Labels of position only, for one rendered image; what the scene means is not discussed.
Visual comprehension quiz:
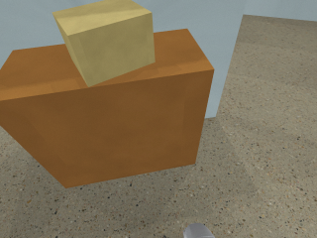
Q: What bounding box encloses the pedestal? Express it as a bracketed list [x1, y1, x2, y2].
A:
[0, 28, 215, 188]

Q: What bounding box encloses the carton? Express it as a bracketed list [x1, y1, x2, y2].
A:
[53, 0, 156, 87]

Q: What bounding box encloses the right robot thigh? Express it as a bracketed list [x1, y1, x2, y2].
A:
[182, 223, 215, 238]

